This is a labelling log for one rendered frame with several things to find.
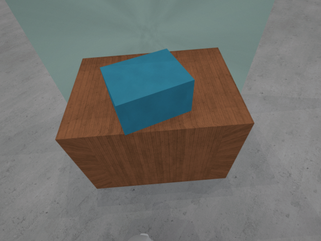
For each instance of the carton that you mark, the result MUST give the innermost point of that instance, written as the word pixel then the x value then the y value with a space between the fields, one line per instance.
pixel 148 89

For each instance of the pedestal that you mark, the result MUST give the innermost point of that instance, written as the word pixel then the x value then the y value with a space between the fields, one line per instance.
pixel 201 144

